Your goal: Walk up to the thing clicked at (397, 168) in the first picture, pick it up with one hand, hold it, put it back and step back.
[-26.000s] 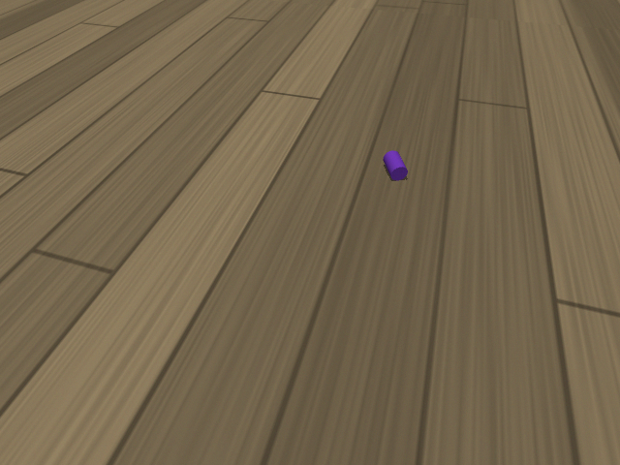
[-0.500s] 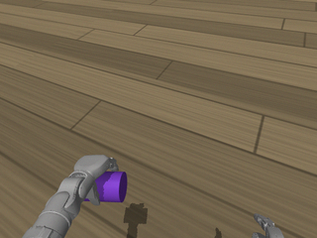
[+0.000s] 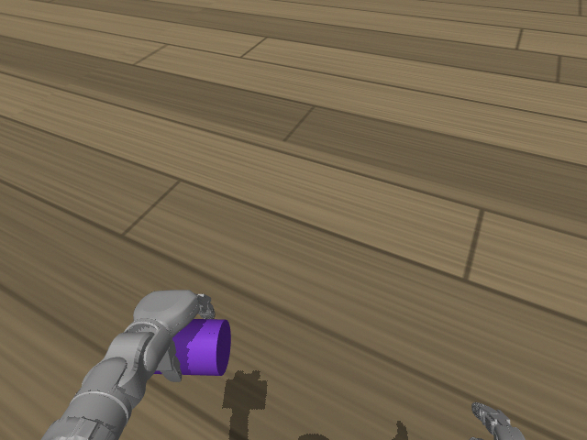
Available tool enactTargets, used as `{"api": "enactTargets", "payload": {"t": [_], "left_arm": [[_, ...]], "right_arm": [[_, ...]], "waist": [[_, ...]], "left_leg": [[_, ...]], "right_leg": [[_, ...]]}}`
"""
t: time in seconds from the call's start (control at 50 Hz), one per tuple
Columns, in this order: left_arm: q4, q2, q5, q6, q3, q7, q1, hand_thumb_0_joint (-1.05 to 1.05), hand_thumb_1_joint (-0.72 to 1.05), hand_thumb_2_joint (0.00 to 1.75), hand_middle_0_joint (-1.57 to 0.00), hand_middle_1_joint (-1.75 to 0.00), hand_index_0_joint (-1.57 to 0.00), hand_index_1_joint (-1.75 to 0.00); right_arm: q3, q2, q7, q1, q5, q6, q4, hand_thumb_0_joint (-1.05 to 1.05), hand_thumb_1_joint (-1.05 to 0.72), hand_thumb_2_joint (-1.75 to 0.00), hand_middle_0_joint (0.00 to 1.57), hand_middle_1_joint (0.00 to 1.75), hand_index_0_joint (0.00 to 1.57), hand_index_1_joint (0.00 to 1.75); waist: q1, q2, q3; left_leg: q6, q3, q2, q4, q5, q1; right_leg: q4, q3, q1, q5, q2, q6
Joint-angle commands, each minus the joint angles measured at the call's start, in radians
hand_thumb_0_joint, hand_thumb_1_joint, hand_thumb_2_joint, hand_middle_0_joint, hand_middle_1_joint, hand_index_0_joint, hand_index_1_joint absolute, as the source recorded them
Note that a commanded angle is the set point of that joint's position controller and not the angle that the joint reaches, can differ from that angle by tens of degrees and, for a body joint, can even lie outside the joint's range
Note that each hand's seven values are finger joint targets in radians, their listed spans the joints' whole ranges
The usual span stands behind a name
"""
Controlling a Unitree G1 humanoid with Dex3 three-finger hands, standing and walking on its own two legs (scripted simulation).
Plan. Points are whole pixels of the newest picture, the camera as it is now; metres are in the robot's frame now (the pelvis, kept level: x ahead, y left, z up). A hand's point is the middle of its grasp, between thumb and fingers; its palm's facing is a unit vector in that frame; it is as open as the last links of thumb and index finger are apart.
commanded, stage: crouch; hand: left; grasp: from above
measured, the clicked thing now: (183, 346) +0.29 +0.22 -0.09
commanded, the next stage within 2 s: lower in 1.76 s
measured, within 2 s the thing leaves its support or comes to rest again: neither
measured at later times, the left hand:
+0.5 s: hand (203, 355) +0.34 +0.24 -0.27, palm faces -0.43 +0.05 -0.90, open 10.9 cm
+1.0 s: hand (221, 369) +0.38 +0.26 -0.48, palm faces -0.46 +0.00 -0.89, open 11.0 cm
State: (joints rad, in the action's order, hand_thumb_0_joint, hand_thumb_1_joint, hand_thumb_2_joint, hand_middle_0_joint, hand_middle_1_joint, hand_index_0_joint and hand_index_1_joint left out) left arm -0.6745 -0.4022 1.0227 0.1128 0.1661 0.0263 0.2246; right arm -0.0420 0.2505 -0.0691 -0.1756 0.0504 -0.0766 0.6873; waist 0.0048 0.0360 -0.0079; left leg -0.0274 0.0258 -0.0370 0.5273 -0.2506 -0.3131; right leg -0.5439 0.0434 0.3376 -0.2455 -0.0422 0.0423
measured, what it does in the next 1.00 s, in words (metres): lowers itself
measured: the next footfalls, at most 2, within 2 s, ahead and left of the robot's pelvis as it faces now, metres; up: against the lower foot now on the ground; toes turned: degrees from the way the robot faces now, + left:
none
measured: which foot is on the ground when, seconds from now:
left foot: down 0.00-1.00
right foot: down 0.00-1.00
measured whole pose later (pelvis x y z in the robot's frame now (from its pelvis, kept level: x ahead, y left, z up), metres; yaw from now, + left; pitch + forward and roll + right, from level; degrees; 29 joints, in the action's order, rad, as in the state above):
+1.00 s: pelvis -0.06 +0.01 -0.32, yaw -1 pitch +38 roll -5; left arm -1.26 -0.57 1.28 0.20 -0.05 -0.37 0.81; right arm -0.04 0.25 0.07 -0.18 -0.11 0.06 0.74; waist 0.18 0.03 -0.16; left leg -0.02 -0.10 0.00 2.01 -0.68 -2.01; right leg -1.95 0.02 1.96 -0.66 -0.02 0.07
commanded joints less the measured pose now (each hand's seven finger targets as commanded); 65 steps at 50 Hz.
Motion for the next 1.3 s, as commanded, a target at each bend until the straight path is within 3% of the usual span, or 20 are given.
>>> {"api": "enactTargets", "payload": {"t": [0.0, 0.08, 0.1, 0.2, 0.34, 0.4, 0.52, 0.56, 0.66, 0.68, 0.7, 0.76, 0.8, 0.82, 0.86, 0.9, 1.0, 1.18, 1.24, 1.28], "left_arm": [[0.119, -0.221, 0.038, 0.040, -0.122, -0.125, 0.359, 0.00, 0.84, 0.92, -1.20, -0.66, -1.18, -0.67], [0.018, -0.219, 0.088, 0.057, -0.123, -0.219, 0.427, 0.00, 0.88, 0.94, -1.21, -0.70, -1.21, -0.71], [-0.019, -0.196, 0.105, 0.055, -0.102, -0.243, 0.456, 0.00, 0.88, 0.96, -1.21, -0.71, -1.21, -0.72], [-0.159, -0.195, 0.171, 0.050, -0.103, -0.358, 0.558, 0.00, 0.80, 0.89, -1.14, -0.70, -1.14, -0.70], [-0.277, -0.247, 0.192, 0.016, -0.143, -0.450, 0.682, 0.00, 0.74, 0.85, -1.10, -0.65, -1.10, -0.66], [-0.291, -0.260, 0.190, 0.003, -0.151, -0.462, 0.728, 0.00, 0.71, 0.86, -1.08, -0.65, -1.07, -0.66], [-0.304, -0.314, 0.186, -0.016, -0.188, -0.439, 0.753, 0.00, 0.72, 0.85, -1.08, -0.66, -1.08, -0.66], [-0.323, -0.356, 0.187, -0.008, -0.216, -0.426, 0.758, 0.00, 0.75, 0.85, -1.09, -0.66, -1.09, -0.66], [-0.374, -0.380, 0.194, 0.025, -0.236, -0.404, 0.797, 0.00, 0.78, 0.89, -1.11, -0.69, -1.11, -0.69], [-0.372, -0.365, 0.194, 0.034, -0.229, -0.402, 0.809, 0.00, 0.80, 0.89, -1.13, -0.68, -1.13, -0.68], [-0.341, -0.379, 0.195, 0.048, -0.234, -0.401, 0.866, 0.00, 0.79, 0.89, -1.12, -0.69, -1.12, -0.69], [-0.337, -0.416, 0.208, 0.072, -0.258, -0.415, 0.896, 0.00, 0.81, 0.90, -1.14, -0.68, -1.14, -0.68], [-0.324, -0.427, 0.222, 0.087, -0.258, -0.424, 0.960, 0.00, 0.80, 0.93, -1.14, -0.70, -1.14, -0.70], [-0.350, -0.444, 0.227, 0.089, -0.272, -0.431, 0.931, 0.00, 0.79, 0.90, -1.13, -0.69, -1.13, -0.69], [-0.373, -0.434, 0.234, 0.091, -0.275, -0.440, 0.937, 0.00, 0.78, 0.92, -1.13, -0.68, -1.13, -0.69], [-0.328, -0.451, 0.241, 0.096, -0.273, -0.449, 1.006, 0.00, 0.78, 0.92, -1.13, -0.69, -1.13, -0.69], [-0.400, -0.463, 0.255, 0.080, -0.282, -0.462, 1.005, 0.00, 0.75, 0.94, -1.13, -0.66, -1.11, -0.67], [-0.476, -0.512, 0.250, 0.077, -0.295, -0.437, 1.002, 0.00, 0.76, 0.90, -1.12, -0.67, -1.12, -0.68], [-0.472, -0.530, 0.252, 0.087, -0.304, -0.429, 1.004, 0.00, 0.74, 0.90, -1.12, -0.65, -1.11, -0.66], [-0.481, -0.526, 0.250, 0.095, -0.298, -0.423, 1.024, 0.00, 0.77, 0.90, -1.13, -0.68, -1.12, -0.68]], "right_arm": [[-0.047, 0.129, 0.004, 0.043, -0.017, 0.025, -0.107, 0.00, -0.89, -0.90, 0.20, 0.30, 0.20, 0.30], [-0.062, 0.142, 0.021, 0.001, -0.037, 0.020, -0.068, 0.00, -0.90, -0.90, 0.20, 0.30, 0.20, 0.30], [-0.066, 0.144, 0.026, -0.013, -0.041, 0.020, -0.062, 0.00, -0.90, -0.90, 0.20, 0.30, 0.20, 0.30], [-0.088, 0.159, 0.050, -0.089, -0.063, 0.024, -0.047, 0.00, -0.90, -0.90, 0.20, 0.30, 0.20, 0.30], [-0.098, 0.178, 0.044, -0.136, -0.086, 0.053, -0.024, 0.00, -0.90, -0.90, 0.20, 0.30, 0.20, 0.30], [-0.101, 0.177, 0.035, -0.153, -0.096, 0.072, -0.009, 0.00, -0.89, -0.90, 0.20, 0.30, 0.20, 0.30], [-0.102, 0.183, 0.035, -0.166, -0.110, 0.089, 0.001, 0.00, -0.89, -0.90, 0.20, 0.30, 0.20, 0.30], [-0.103, 0.194, 0.041, -0.173, -0.113, 0.096, -0.001, 0.00, -0.89, -0.90, 0.20, 0.30, 0.20, 0.30], [-0.093, 0.204, 0.064, -0.184, -0.123, 0.112, 0.003, 0.00, -0.89, -0.90, 0.20, 0.30, 0.20, 0.30], [-0.087, 0.201, 0.071, -0.188, -0.126, 0.116, 0.005, 0.00, -0.89, -0.90, 0.20, 0.30, 0.20, 0.30], [-0.088, 0.204, 0.076, -0.191, -0.128, 0.120, 0.008, 0.00, -0.89, -0.90, 0.20, 0.30, 0.20, 0.30], [-0.084, 0.210, 0.092, -0.200, -0.136, 0.129, 0.016, 0.00, -0.89, -0.90, 0.20, 0.30, 0.20, 0.30], [-0.080, 0.211, 0.099, -0.213, -0.143, 0.134, 0.021, 0.00, -0.90, -0.90, 0.20, 0.30, 0.20, 0.30], [-0.078, 0.213, 0.105, -0.216, -0.146, 0.136, 0.026, 0.00, -0.90, -0.90, 0.20, 0.30, 0.20, 0.30], [-0.076, 0.218, 0.114, -0.227, -0.155, 0.137, 0.036, 0.00, -0.90, -0.90, 0.20, 0.30, 0.20, 0.30], [-0.077, 0.218, 0.124, -0.231, -0.158, 0.140, 0.031, 0.00, -0.90, -0.90, 0.20, 0.30, 0.20, 0.30], [-0.073, 0.226, 0.139, -0.236, -0.167, 0.135, 0.037, 0.00, -0.90, -0.90, 0.20, 0.30, 0.20, 0.30], [-0.058, 0.233, 0.162, -0.237, -0.168, 0.127, 0.018, 0.00, -0.91, -0.90, 0.20, 0.30, 0.20, 0.30], [-0.052, 0.233, 0.168, -0.236, -0.171, 0.121, 0.023, 0.00, -0.91, -0.90, 0.20, 0.30, 0.20, 0.30], [-0.047, 0.238, 0.174, -0.237, -0.174, 0.119, 0.020, 0.00, -0.91, -0.90, 0.20, 0.30, 0.20, 0.30]], "waist": [[0.021, -0.044, -0.235], [0.043, -0.022, -0.291], [0.061, -0.017, -0.310], [0.075, 0.001, -0.407], [0.095, 0.043, -0.569], [0.103, 0.064, -0.667], [0.114, 0.105, -0.743], [0.119, 0.107, -0.738], [0.149, 0.104, -0.752], [0.148, 0.129, -0.765], [0.162, 0.139, -0.796], [0.159, 0.161, -0.838], [0.180, 0.183, -0.876], [0.169, 0.192, -0.868], [0.182, 0.204, -0.882], [0.183, 0.237, -0.941], [0.188, 0.257, -0.906], [0.212, 0.216, -0.834], [0.206, 0.219, -0.827], [0.221, 0.232, -0.822]], "left_leg": [[0.028, 0.007, 0.058, 0.008, 0.131, 0.055], [0.023, 0.009, 0.055, 0.137, 0.110, -0.042], [0.021, 0.005, 0.053, 0.180, 0.112, -0.071], [0.019, 0.000, 0.047, 0.389, 0.055, -0.293], [0.031, -0.020, 0.040, 0.614, -0.052, -0.553], [0.039, -0.026, 0.038, 0.716, -0.069, -0.642], [0.033, -0.045, 0.034, 0.851, -0.121, -0.794], [0.028, -0.064, 0.032, 0.887, -0.158, -0.842], [0.029, -0.087, 0.036, 1.000, -0.214, -0.961], [0.031, -0.084, 0.036, 1.026, -0.196, -0.964], [0.030, -0.089, 0.038, 1.049, -0.212, -0.982], [0.031, -0.086, 0.041, 1.106, -0.222, -1.013], [0.031, -0.085, 0.042, 1.145, -0.215, -1.020], [0.031, -0.081, 0.043, 1.167, -0.194, -1.028], [0.027, -0.086, 0.043, 1.199, -0.157, -1.028], [0.028, -0.081, 0.042, 1.235, -0.130, -1.011], [0.027, -0.073, 0.042, 1.292, -0.124, -1.063], [0.040, -0.052, 0.045, 1.389, -0.167, -1.226], [0.041, -0.047, 0.044, 1.414, -0.176, -1.253], [0.039, -0.050, 0.046, 1.423, -0.184, -1.268]], "right_leg": [[0.036, -0.047, 0.021, 0.099, 0.051, -0.043], [-0.071, -0.044, 0.148, 0.095, 0.049, -0.041], [-0.111, -0.045, 0.200, 0.099, 0.050, -0.043], [-0.309, -0.054, 0.391, 0.052, 0.051, -0.050], [-0.553, -0.068, 0.636, -0.054, 0.055, -0.062], [-0.657, -0.073, 0.720, -0.066, 0.056, -0.067], [-0.819, -0.088, 0.902, -0.125, 0.053, -0.069], [-0.872, -0.098, 0.979, -0.166, 0.050, -0.071], [-0.989, -0.112, 1.130, -0.222, 0.047, -0.073], [-1.011, -0.112, 1.163, -0.214, 0.047, -0.075], [-1.031, -0.114, 1.187, -0.224, 0.046, -0.075], [-1.082, -0.119, 1.222, -0.227, 0.046, -0.074], [-1.117, -0.122, 1.254, -0.218, 0.046, -0.074], [-1.134, -0.120, 1.260, -0.204, 0.044, -0.074], [-1.170, -0.125, 1.294, -0.182, 0.038, -0.072], [-1.203, -0.132, 1.308, -0.164, 0.045, -0.076], [-1.254, -0.136, 1.363, -0.155, 0.043, -0.074], [-1.320, -0.140, 1.380, -0.154, 0.046, -0.066], [-1.335, -0.138, 1.387, -0.160, 0.049, -0.064], [-1.354, -0.143, 1.403, -0.165, 0.051, -0.064]]}}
